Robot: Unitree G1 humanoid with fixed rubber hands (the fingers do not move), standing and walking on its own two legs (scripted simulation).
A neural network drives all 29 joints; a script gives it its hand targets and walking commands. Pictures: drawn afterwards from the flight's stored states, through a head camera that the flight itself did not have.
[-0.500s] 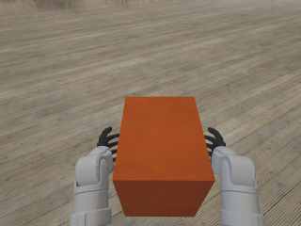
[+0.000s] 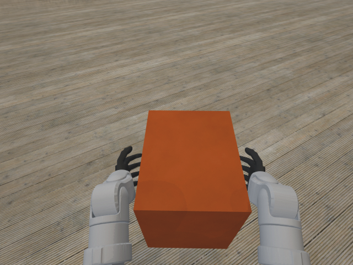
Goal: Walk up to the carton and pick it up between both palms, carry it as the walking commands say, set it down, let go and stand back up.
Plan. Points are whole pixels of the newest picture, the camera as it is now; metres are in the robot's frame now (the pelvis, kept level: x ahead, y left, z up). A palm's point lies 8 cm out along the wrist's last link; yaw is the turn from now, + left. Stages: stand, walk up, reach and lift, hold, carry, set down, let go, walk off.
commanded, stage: carry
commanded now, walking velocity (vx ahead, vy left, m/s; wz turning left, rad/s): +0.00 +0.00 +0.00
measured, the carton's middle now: (188, 180) +0.34 +0.00 +0.03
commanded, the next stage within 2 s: hold in 1.08 s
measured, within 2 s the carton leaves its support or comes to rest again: neither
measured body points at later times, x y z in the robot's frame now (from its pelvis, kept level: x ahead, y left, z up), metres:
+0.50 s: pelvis +0.01 -0.01 +0.00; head -0.01 -0.01 +0.45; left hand +0.34 +0.14 +0.08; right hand +0.33 -0.16 +0.07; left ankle +0.04 +0.11 -0.73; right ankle +0.06 -0.12 -0.73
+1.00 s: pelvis +0.02 -0.01 +0.00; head +0.00 -0.01 +0.45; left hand +0.35 +0.14 +0.08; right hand +0.34 -0.16 +0.07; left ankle +0.04 +0.11 -0.73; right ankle +0.06 -0.12 -0.73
